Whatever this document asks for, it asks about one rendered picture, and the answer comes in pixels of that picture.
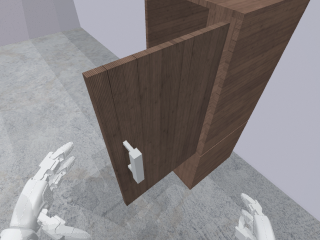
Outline robot left hand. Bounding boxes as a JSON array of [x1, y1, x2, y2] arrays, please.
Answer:
[[9, 141, 91, 240]]

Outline handle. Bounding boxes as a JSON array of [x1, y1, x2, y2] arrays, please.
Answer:
[[123, 141, 145, 184]]

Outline robot right hand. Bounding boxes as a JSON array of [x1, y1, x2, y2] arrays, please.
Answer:
[[235, 193, 276, 240]]

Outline robot left forearm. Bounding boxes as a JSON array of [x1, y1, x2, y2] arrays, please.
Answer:
[[0, 227, 39, 240]]

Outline cupboard door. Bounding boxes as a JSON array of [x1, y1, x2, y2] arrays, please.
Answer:
[[82, 20, 230, 206]]

